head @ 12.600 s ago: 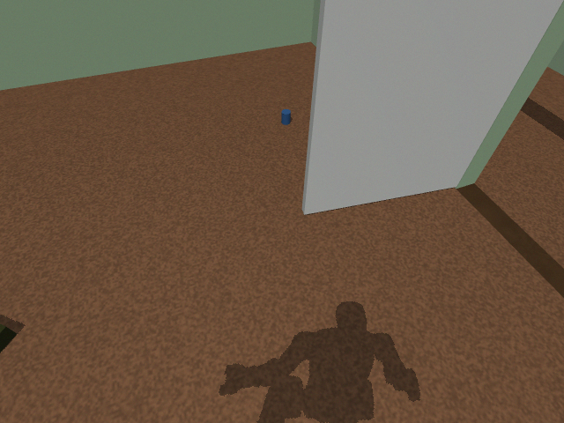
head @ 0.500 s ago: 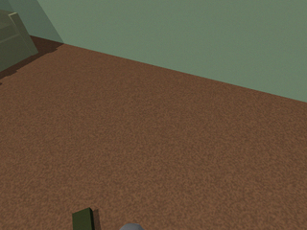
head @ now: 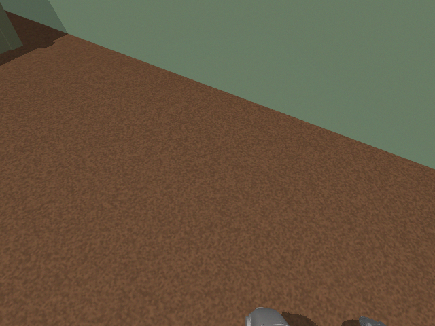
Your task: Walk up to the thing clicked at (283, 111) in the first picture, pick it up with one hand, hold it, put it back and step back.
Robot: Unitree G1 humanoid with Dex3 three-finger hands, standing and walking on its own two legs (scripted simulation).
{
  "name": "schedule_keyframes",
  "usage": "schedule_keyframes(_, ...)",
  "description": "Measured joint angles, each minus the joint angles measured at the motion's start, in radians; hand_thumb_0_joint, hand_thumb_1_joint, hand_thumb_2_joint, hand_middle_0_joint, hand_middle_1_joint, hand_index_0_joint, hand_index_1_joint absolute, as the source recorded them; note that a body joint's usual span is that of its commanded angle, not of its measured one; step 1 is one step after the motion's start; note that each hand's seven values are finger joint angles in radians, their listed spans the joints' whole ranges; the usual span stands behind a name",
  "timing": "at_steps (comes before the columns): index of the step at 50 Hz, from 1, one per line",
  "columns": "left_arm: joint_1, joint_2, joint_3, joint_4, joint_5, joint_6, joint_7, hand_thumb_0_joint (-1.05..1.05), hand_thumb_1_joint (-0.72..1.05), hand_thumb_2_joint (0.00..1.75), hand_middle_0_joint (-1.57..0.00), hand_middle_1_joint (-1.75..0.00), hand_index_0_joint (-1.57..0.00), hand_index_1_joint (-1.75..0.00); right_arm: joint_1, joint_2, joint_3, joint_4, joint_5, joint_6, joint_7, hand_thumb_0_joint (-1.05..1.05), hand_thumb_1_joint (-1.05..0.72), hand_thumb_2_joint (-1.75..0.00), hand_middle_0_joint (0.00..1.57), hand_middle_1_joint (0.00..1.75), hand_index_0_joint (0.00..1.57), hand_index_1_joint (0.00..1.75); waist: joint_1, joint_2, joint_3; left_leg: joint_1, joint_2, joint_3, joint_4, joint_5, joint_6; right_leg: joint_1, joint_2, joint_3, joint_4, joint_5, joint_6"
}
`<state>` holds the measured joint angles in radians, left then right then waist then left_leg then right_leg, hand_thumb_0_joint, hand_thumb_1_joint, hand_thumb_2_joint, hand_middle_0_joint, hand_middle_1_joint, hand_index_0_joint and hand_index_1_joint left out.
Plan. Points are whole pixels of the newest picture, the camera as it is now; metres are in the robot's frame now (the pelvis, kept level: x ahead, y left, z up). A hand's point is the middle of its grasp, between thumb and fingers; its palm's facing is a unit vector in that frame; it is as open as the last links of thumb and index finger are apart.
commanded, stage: walk up
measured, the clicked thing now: out of the picture +0.01 -1.34 -0.74
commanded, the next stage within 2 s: none
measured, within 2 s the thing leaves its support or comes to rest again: neither
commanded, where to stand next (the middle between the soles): +0.51 +0.02 m, yaw -2 degrees
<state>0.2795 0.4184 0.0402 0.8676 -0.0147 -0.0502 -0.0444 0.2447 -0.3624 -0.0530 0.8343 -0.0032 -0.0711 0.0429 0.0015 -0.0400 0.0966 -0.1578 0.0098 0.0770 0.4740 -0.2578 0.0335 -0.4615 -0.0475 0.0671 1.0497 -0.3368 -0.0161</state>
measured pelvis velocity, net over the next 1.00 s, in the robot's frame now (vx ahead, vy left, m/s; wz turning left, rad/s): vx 0.40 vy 0.09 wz -0.49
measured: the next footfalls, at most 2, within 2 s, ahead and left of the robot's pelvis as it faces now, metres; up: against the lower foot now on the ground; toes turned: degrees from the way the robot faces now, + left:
right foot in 0.18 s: +0.24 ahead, -0.16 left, +0.00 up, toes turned -6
left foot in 0.68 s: +0.41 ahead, +0.13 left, +0.00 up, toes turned -15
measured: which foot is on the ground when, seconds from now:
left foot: down 0.00-0.20, up 0.22-0.66, down 0.68-1.00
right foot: up 0.00-0.16, down 0.18-0.70, up 0.72-1.00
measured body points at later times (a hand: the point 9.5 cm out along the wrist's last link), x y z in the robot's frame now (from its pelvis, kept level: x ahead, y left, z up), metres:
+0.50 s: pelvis +0.19 -0.03 +0.00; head +0.20 -0.05 +0.45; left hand +0.22 +0.29 -0.10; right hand +0.26 -0.35 -0.12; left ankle +0.27 +0.13 -0.69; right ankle +0.20 -0.15 -0.74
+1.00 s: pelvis +0.40 +0.09 +0.00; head +0.42 +0.08 +0.45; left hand +0.63 +0.36 -0.10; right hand +0.31 -0.23 -0.09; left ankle +0.37 +0.14 -0.74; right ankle +0.41 -0.09 -0.68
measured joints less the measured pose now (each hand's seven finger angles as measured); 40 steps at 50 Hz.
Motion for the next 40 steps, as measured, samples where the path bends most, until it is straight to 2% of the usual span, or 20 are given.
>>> schedule_keyframes(5,-0.023,0.007,0.013,-0.013,0.017,-0.004,-0.023,0.0,0.9,0.9,-0.2,-0.3,-0.2,-0.3,0.032,-0.029,-0.005,-0.003,-0.01,-0.002,0.008,0.0,-0.9,-0.9,0.2,0.3,0.2,0.3,-0.007,0.009,0.006,0.079,-0.004,0.025,0.004,-0.075,-0.014,-0.025,-0.053,-0.059,-0.309,0.127,0.011)
schedule_keyframes(9,-0.013,0.006,0.023,0.0,0.029,-0.015,-0.031,0.0,0.9,0.9,-0.2,-0.3,-0.2,-0.3,0.069,-0.056,-0.013,-0.008,-0.006,0.01,0.012,0.0,-0.9,-0.9,0.2,0.3,0.2,0.3,-0.021,0.043,-0.018,0.091,0.016,0.022,0.115,-0.199,-0.037,0.05,-0.03,-0.099,-0.441,0.196,0.0)
schedule_keyframes(11,-0.019,-0.012,0.029,0.002,0.035,-0.026,-0.022,0.0,0.9,0.9,-0.2,-0.3,-0.2,-0.3,0.076,-0.068,-0.02,0.006,-0.004,0.023,0.007,0.0,-0.9,-0.9,0.2,0.3,0.2,0.3,-0.019,0.1,-0.015,0.044,0.059,-0.016,0.279,-0.239,-0.009,0.061,0.006,-0.135,-0.387,0.143,0.0)
schedule_keyframes(14,-0.011,-0.023,0.02,-0.021,0.026,-0.042,-0.013,0.0,0.9,0.9,-0.2,-0.3,-0.2,-0.3,0.076,-0.06,-0.007,0.03,-0.004,0.044,0.002,0.0,-0.9,-0.9,0.2,0.3,0.2,0.3,0.009,0.097,-0.011,-0.092,0.004,-0.059,0.587,-0.237,0.002,0.093,-0.003,-0.137,-0.366,0.088,-0.01)
schedule_keyframes(16,0.006,-0.036,0.011,-0.027,0.019,-0.044,-0.006,0.0,0.9,0.9,-0.2,-0.3,-0.2,-0.3,0.067,-0.061,0.0,0.039,0.002,0.048,0.004,0.01,-0.91,-0.9,0.2,0.3,0.2,0.3,0.025,0.099,-0.011,-0.176,-0.013,-0.068,0.678,-0.195,0.006,0.138,-0.006,-0.133,-0.417,0.095,-0.01)
schedule_keyframes(21,0.062,-0.041,-0.002,-0.017,0.018,-0.041,0.001,0.0,0.9,0.9,-0.21,-0.3,-0.21,-0.3,0.051,-0.062,-0.005,0.017,0.0,0.046,0.022,0.0,-0.91,-0.9,0.2,0.3,0.2,0.3,0.033,0.11,-0.015,-0.308,0.03,-0.104,0.574,-0.066,-0.009,0.239,0.011,-0.136,-0.548,0.115,-0.008)
schedule_keyframes(24,0.088,-0.036,0.0,-0.018,0.024,-0.033,0.001,0.0,0.9,0.9,-0.21,-0.3,-0.21,-0.3,0.045,-0.067,-0.014,0.016,-0.012,0.058,0.038,0.0,-0.91,-0.9,0.2,0.3,0.2,0.3,0.039,0.11,-0.024,-0.334,0.058,-0.111,0.437,-0.045,-0.031,0.272,0.019,-0.136,-0.578,0.101,-0.006)
schedule_keyframes(27,0.138,-0.053,-0.007,-0.016,0.026,-0.015,0.004,0.0,0.9,0.9,-0.21,-0.3,-0.21,-0.3,-0.021,-0.086,-0.022,0.007,-0.023,0.084,0.057,0.0,-0.9,-0.9,0.2,0.3,0.2,0.3,0.067,0.117,-0.027,-0.326,0.056,-0.137,0.349,-0.066,-0.043,0.279,0.038,-0.059,-0.594,0.094,0.002)
schedule_keyframes(32,0.178,-0.057,-0.021,0.001,0.038,0.009,0.007,0.01,0.89,0.9,-0.21,-0.3,-0.21,-0.3,-0.084,-0.093,-0.03,-0.037,-0.017,0.078,0.067,0.0,-0.91,-0.9,0.2,0.3,0.2,0.3,0.066,0.123,-0.05,-0.295,0.035,-0.14,0.233,-0.076,-0.055,0.295,0.036,0.028,-0.594,0.046,0.022)
schedule_keyframes(33,0.18,-0.051,-0.02,-0.001,0.038,0.011,0.01,0.01,0.89,0.9,-0.21,-0.3,-0.21,-0.3,-0.089,-0.093,-0.029,-0.045,-0.016,0.074,0.067,0.0,-0.91,-0.9,0.2,0.3,0.2,0.3,0.068,0.12,-0.055,-0.271,0.028,-0.141,0.189,-0.08,-0.053,0.293,0.033,0.047,-0.577,0.028,0.031)
schedule_keyframes(34,0.18,-0.041,-0.018,-0.004,0.038,0.013,0.014,0.01,0.89,0.9,-0.21,-0.3,-0.21,-0.3,-0.093,-0.089,-0.028,-0.054,-0.016,0.067,0.065,0.0,-0.91,-0.9,0.2,0.3,0.2,0.3,0.067,0.109,-0.056,-0.241,0.018,-0.135,0.137,-0.025,-0.044,0.285,0.027,0.068,-0.54,-0.001,0.038)
schedule_keyframes(35,0.171,-0.026,-0.013,-0.001,0.038,0.018,0.021,0.01,0.89,0.9,-0.21,-0.3,-0.21,-0.3,-0.099,-0.076,-0.028,-0.062,-0.019,0.056,0.06,0.0,-0.91,-0.9,0.2,0.3,0.2,0.3,0.064,0.083,-0.046,-0.225,0.004,-0.109,0.128,0.053,-0.033,0.263,0.012,0.092,-0.47,-0.032,0.021)
schedule_keyframes(36,0.154,-0.014,-0.008,0.007,0.038,0.026,0.032,0.01,0.89,0.9,-0.21,-0.3,-0.21,-0.3,-0.102,-0.061,-0.025,-0.073,-0.025,0.047,0.052,0.0,-0.91,-0.9,0.2,0.3,0.2,0.3,0.061,0.063,-0.037,-0.217,-0.001,-0.08,0.149,0.045,-0.023,0.221,0.016,0.113,-0.353,-0.087,0.008)
schedule_keyframes(38,0.12,0.0,-0.003,0.023,0.034,0.041,0.051,0.01,0.9,0.9,-0.21,-0.3,-0.21,-0.3,-0.098,-0.035,-0.013,-0.081,-0.022,0.045,0.044,0.0,-0.91,-0.9,0.2,0.3,0.2,0.3,0.048,0.054,-0.032,-0.18,0.016,-0.04,0.148,0.005,-0.008,0.122,0.044,0.079,-0.132,-0.124,-0.007)
schedule_keyframes(40,0.096,0.02,-0.004,0.024,0.028,0.04,0.052,0.01,0.9,0.9,-0.21,-0.3,-0.2,-0.3,-0.081,-0.014,-0.004,-0.078,-0.017,0.055,0.043,0.0,-0.9,-0.9,0.2,0.3,0.2,0.3,0.025,0.05,-0.036,-0.116,0.029,-0.012,0.074,0.007,-0.004,0.046,0.051,0.016,-0.018,-0.075,-0.005)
